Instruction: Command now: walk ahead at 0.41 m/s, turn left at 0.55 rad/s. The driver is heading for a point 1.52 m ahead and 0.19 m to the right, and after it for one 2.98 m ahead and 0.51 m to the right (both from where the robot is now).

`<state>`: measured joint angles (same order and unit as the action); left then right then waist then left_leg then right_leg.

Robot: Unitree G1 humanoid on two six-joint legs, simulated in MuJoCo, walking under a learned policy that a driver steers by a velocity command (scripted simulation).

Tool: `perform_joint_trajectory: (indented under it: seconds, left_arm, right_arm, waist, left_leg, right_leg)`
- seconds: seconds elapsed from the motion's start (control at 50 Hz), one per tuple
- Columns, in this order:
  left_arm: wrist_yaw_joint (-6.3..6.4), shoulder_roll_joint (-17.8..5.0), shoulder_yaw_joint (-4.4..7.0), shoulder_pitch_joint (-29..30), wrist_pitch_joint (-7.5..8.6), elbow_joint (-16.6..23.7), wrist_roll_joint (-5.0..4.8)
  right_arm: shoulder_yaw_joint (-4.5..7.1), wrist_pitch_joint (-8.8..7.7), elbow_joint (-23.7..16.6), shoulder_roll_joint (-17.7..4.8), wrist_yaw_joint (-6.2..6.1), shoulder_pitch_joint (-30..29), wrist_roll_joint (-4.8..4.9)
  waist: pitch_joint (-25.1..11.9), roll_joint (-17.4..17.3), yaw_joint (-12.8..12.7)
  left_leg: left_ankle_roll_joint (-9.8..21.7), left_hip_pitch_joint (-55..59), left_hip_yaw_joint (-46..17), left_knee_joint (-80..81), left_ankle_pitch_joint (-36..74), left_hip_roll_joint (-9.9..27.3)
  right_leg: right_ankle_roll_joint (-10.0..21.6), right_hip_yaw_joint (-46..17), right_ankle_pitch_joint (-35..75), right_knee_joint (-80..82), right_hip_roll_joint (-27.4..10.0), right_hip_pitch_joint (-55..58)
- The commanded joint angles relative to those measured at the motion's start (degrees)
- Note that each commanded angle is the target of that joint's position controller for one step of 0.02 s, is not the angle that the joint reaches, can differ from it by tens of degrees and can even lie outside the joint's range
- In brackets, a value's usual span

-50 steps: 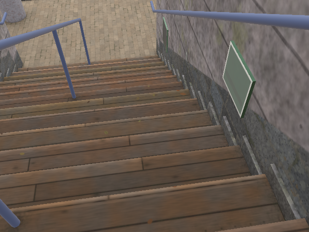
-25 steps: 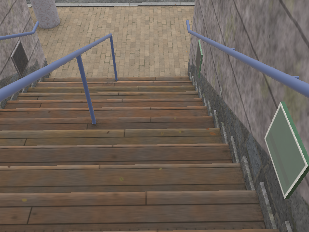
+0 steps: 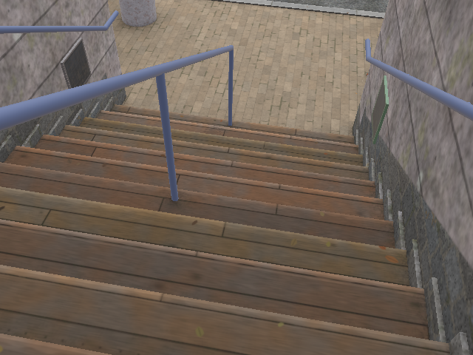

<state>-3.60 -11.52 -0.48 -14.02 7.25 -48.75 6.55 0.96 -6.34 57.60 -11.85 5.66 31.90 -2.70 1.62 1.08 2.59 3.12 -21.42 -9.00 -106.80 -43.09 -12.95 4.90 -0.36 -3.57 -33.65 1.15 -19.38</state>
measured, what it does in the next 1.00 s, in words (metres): goes down: left foot 0.17 m lower, then right foot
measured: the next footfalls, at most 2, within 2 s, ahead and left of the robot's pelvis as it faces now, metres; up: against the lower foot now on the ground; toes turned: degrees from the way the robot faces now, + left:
left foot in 0.36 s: +0.38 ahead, +0.16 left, -0.17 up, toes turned +11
right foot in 0.66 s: +0.40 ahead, -0.09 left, -0.17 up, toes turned +5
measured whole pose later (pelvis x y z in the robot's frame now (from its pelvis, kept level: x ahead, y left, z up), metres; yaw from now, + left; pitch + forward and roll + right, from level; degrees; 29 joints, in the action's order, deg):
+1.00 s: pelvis +0.32 +0.02 -0.18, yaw +6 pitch -2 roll +1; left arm -0.2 -9.0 -1.5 -13.6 -1.0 -51.5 0.4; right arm -0.1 1.9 54.9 -10.5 0.2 17.7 -0.4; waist 0.0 0.0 0.3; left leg -0.7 -13.4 4.6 -27.1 -11.8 1.7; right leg -0.1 1.2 -14.3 -30.3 -1.9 -14.3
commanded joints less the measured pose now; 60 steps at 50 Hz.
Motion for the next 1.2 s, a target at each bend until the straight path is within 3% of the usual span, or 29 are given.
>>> perform_joint_trajectory:
  seconds: [0.02, 0.04, 0.06, 0.08, 0.1, 0.14, 0.16, 0.18, 0.2, 0.22, 0.26, 0.3, 0.34, 0.36, 0.38, 0.4, 0.42, 0.46, 0.48, 0.5, 0.52, 0.54, 0.6, 0.62, 0.66, 0.68, 0.72, 0.78, 1.2]
  left_arm:
    - [-0.49, -7.4, 1.24, -16.5, -1.43, -3.9, -1.89]
    - [1.27, 0.7, -1.44, -6.4, -0.22, -0.7, -2.83]
    - [2.78, 2.2, -1.86, -7.1, 1.03, -2.7, -2.58]
    - [1.87, 0.1, -2.07, 2.8, 1.24, 2.0, -2.28]
    - [1.81, -2.6, -1.51, -0.4, 2.18, 0.5, -0.37]
    - [0.94, -10.1, 0.44, 0.1, 3.47, 0.3, -0.18]
    - [2.32, -8.6, 0.17, -7.0, 4.06, -2.2, -0.31]
    - [5.10, -6.7, -0.11, -20.1, 3.31, -4.6, -4.04]
    - [6.62, -2.6, -1.28, -36.1, 2.34, -10.5, -6.25]
    - [7.55, -0.3, -1.40, -45.9, 1.10, -13.6, -6.26]
    - [7.27, 4.7, -3.51, -41.4, -0.39, -9.2, -5.33]
    - [2.71, -6.7, -0.98, -28.1, -1.36, -7.9, -0.92]
    - [0.96, -11.4, 0.26, -18.5, -0.65, -4.3, -3.65]
    - [-0.52, -15.4, 1.44, -16.4, -1.14, -6.1, -3.49]
    - [-2.04, -13.2, 1.24, -19.8, -1.67, -9.5, -3.02]
    - [-3.21, 0.1, -1.40, -38.0, -2.22, -12.3, -3.46]
    - [-3.13, -4.3, -0.74, -30.2, -2.27, -8.5, -4.38]
    - [-2.02, -4.0, -1.12, -15.5, -2.83, -2.7, -5.57]
    - [0.61, -1.5, -1.45, -17.5, -2.56, -0.8, -4.81]
    - [2.11, -0.1, -1.99, -16.9, -2.88, 0.3, -4.58]
    - [2.38, -0.1, -1.58, -21.4, -3.84, -3.5, -4.42]
    - [1.76, -0.5, -1.17, -26.8, -4.07, -6.6, -4.01]
    - [-1.09, -2.6, 0.79, -31.0, -4.13, -9.7, -2.49]
    - [2.23, 2.6, -1.14, -19.2, -7.20, -4.5, -6.90]
    - [3.92, -0.6, -0.84, -13.8, -8.62, -2.1, -6.82]
    - [4.23, -4.2, -0.44, -12.2, -8.42, -1.4, -6.04]
    - [4.35, -5.8, -0.13, -4.4, -8.48, 0.6, -6.60]
    - [3.53, -2.6, -0.66, -3.3, -8.69, -0.2, -5.95]
    - [4.19, -2.6, 1.07, -5.5, -6.55, -5.3, -6.09]
  right_arm:
    - [0.77, -1.97, -13.5, -8.1, 1.98, -6.1, -1.02]
    - [-0.22, -1.45, -12.7, -5.0, -0.18, -8.6, -4.70]
    - [-0.82, -0.67, -15.2, -2.4, -1.82, -12.6, -5.65]
    - [-0.93, 0.20, -12.9, -2.7, -1.28, -7.3, -4.87]
    - [-1.21, 1.13, -10.5, -0.8, -1.07, -5.5, -5.23]
    - [-1.88, 2.40, -6.8, 1.3, -0.46, 4.9, -4.34]
    - [-1.22, 2.60, -8.4, -2.4, -0.08, -0.2, -4.07]
    - [-0.26, 2.18, -12.4, -7.5, -0.30, -15.3, -5.69]
    - [-0.63, 1.69, -17.0, -6.4, -0.17, -31.2, -6.34]
    - [-1.23, 1.06, -19.8, -3.4, -0.45, -42.1, -6.46]
    - [-3.08, 0.93, -17.1, -3.2, 0.15, -44.4, -5.32]
    - [-2.71, 3.07, -15.1, -3.0, 0.51, -31.7, -3.21]
    - [-0.22, 3.29, -13.8, -9.2, -0.24, -21.4, -2.82]
    - [1.74, 3.20, -12.0, -11.9, -0.78, -11.2, -2.94]
    - [3.60, 3.54, -8.3, -15.9, -1.58, -0.6, -3.24]
    - [3.59, 3.83, -6.4, -15.3, -0.81, 4.8, -2.40]
    - [3.09, 4.07, -7.4, -12.3, -0.02, 2.3, -3.28]
    - [2.35, 3.27, -9.6, -11.7, 0.01, -9.3, -2.72]
    - [2.32, 2.36, -11.5, -12.3, -0.09, -13.2, -0.92]
    - [1.41, 0.76, -10.2, -10.3, 0.01, -13.7, -0.02]
    - [0.40, -0.62, -9.0, -6.3, -0.46, -14.0, 0.65]
    - [-0.72, -1.56, -9.6, -2.7, -0.24, -17.0, 0.88]
    - [-1.27, -1.16, -9.7, -6.0, 1.82, -23.2, 0.94]
    - [0.07, 1.50, -9.8, -7.0, -2.67, -21.5, 3.84]
    - [-1.19, 4.16, -9.6, -5.5, -5.46, -18.7, 3.49]
    - [-1.62, 4.94, -9.9, -3.8, -5.84, -14.9, 2.93]
    - [-1.60, 6.46, -9.0, -4.3, -5.51, -11.7, 3.48]
    - [-0.52, 8.14, -6.9, -4.9, -5.33, -12.4, 3.17]
    - [0.31, 8.28, -0.1, -1.8, -6.74, -12.2, 2.18]
  waist:
    - [-9.3, -5.1, -7.8]
    - [-6.4, -7.4, -1.6]
    - [-0.3, -0.4, 0.5]
    - [3.0, 6.7, 4.7]
    - [3.8, 1.0, 5.1]
    - [-1.1, -1.8, 10.1]
    - [1.1, -1.5, 4.3]
    - [1.8, -2.2, -6.8]
    - [2.1, 1.8, -16.1]
    - [2.1, 1.8, -21.4]
    - [3.5, -3.9, -21.8]
    - [4.9, 2.8, -11.2]
    - [6.7, -2.5, -1.1]
    - [4.0, -2.4, 4.8]
    - [-0.9, -10.6, 7.9]
    - [-27.8, -19.1, 0.1]
    - [-28.3, -10.6, 2.0]
    - [-11.1, 1.7, -0.7]
    - [-9.9, -2.6, -4.7]
    - [-5.6, -3.1, -6.2]
    - [-3.9, -0.4, -7.7]
    - [-0.9, 1.2, -10.4]
    - [-1.3, -6.6, -14.1]
    - [-9.2, -12.7, -10.0]
    - [-6.9, -8.1, -7.0]
    - [-6.4, 0.9, -4.0]
    - [-2.5, 9.5, -2.0]
    - [3.8, 2.8, -2.7]
    - [-1.3, 0.8, -2.6]
  left_leg:
    - [-0.6, -50.2, -0.3, -3.0, 3.1, 12.1]
    - [-2.0, -39.4, -1.1, 15.4, 17.8, 17.3]
    - [-2.4, -30.9, 2.8, 27.0, 20.9, 19.6]
    - [-3.5, -14.7, -0.2, 40.1, 32.6, 21.3]
    - [-4.3, 0.0, 1.7, 40.5, 44.2, 20.1]
    - [-6.4, 19.0, 9.0, 36.0, 56.0, 14.3]
    - [-7.3, -1.7, 0.3, 41.2, 64.1, 18.8]
    - [-7.7, -32.6, 3.5, 54.8, 60.5, 18.9]
    - [-6.9, -53.0, 2.0, 62.6, 53.6, 20.5]
    - [-5.5, -63.9, 1.8, 69.3, 45.7, 20.0]
    - [-3.0, -44.7, 6.7, 90.6, 76.6, 22.2]
    - [-3.0, 4.5, 10.9, 77.8, 80.0, 18.4]
    - [-2.3, 23.4, 13.4, 81.0, 74.8, 15.6]
    - [0.2, 35.2, 10.9, 84.7, 74.8, 17.8]
    - [6.1, 44.5, 7.8, 91.8, 85.3, 23.1]
    - [19.8, 68.9, 1.1, 66.1, 109.3, 36.8]
    - [20.0, 61.2, -2.9, 65.5, 105.4, 36.8]
    - [10.6, 31.8, -1.6, 77.2, 83.7, 33.0]
    - [15.6, 20.4, 0.1, 76.6, 94.8, 37.9]
    - [17.8, 8.1, -2.7, 80.7, 83.7, 39.1]
    - [15.7, -3.5, 1.9, 85.6, 70.0, 34.1]
    - [12.0, -10.6, 3.8, 85.7, 56.1, 29.1]
    - [5.7, -25.7, 7.7, 82.3, 46.5, 22.2]
    - [5.5, -9.7, 10.6, 83.7, 50.8, 24.5]
    - [3.8, -7.0, 5.8, 80.4, 47.1, 24.8]
    - [1.1, -8.0, 6.2, 77.4, 41.4, 22.3]
    - [-2.7, -2.2, 11.5, 76.8, 25.0, 16.3]
    - [-3.0, 3.7, 9.0, 81.6, 28.3, 17.8]
    - [-4.3, 11.8, 10.4, 85.5, 26.5, 17.6]
  right_leg:
    - [17.6, -21.9, 50.2, -1.9, -26.9, 39.0]
    - [12.9, -18.0, 41.7, 4.3, -21.1, 19.1]
    - [10.7, -12.2, 33.0, 11.1, -14.2, 4.0]
    - [11.9, -10.2, 34.3, 11.0, -17.8, -16.6]
    - [10.6, -9.5, 22.7, 7.1, -13.8, -31.2]
    - [5.7, -3.0, 12.5, -0.2, -8.5, -41.4]
    - [2.6, -8.2, 1.4, -9.7, -11.3, -23.7]
    - [3.5, -10.8, -2.1, -15.5, -12.0, 6.8]
    - [4.5, -19.0, -2.5, -20.8, -14.0, 26.9]
    - [5.4, -25.2, -2.1, -21.8, -14.9, 37.2]
    - [5.3, -19.2, -17.2, -17.9, -8.6, 16.1]
    - [5.2, -11.8, -28.3, -10.5, -8.4, -22.0]
    - [2.3, -7.9, -31.7, -17.1, -6.7, -28.5]
    - [-0.9, -8.5, -27.6, -27.5, -7.1, -27.6]
    - [-5.8, -4.7, -20.5, -45.9, -4.0, -24.1]
    - [-9.0, -0.4, -48.3, -73.6, -2.3, -27.5]
    - [-10.0, -0.2, -53.3, -81.5, -5.0, -33.3]
    - [-10.5, -0.1, -43.4, -71.3, -8.2, -33.7]
    - [-11.2, -2.7, -37.7, -62.7, -9.8, -29.1]
    - [-12.5, -5.2, -30.7, -54.3, -11.6, -25.5]
    - [-13.1, -5.1, -22.9, -46.6, -12.2, -14.5]
    - [-14.0, -5.5, -11.0, -35.5, -12.7, -9.9]
    - [-13.1, 2.5, 0.6, -25.8, -6.2, 12.7]
    - [-8.4, 4.9, -6.4, -12.2, -1.4, 10.9]
    - [-4.8, 3.0, -8.7, -2.6, -2.1, 14.4]
    - [-3.4, -2.0, 7.4, -0.9, -7.2, 17.3]
    - [-0.6, -10.4, -2.6, 7.3, -12.6, 5.3]
    - [-4.2, -5.9, -16.1, 10.0, -8.8, -2.0]
    - [-2.5, -4.7, -20.1, 15.2, -5.7, 5.0]
Keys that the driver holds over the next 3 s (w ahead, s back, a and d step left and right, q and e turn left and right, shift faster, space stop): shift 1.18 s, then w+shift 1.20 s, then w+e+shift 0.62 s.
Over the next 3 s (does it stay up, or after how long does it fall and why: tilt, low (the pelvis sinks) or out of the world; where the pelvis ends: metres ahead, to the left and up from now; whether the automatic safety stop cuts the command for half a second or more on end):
stays up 1.45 -0.05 -0.74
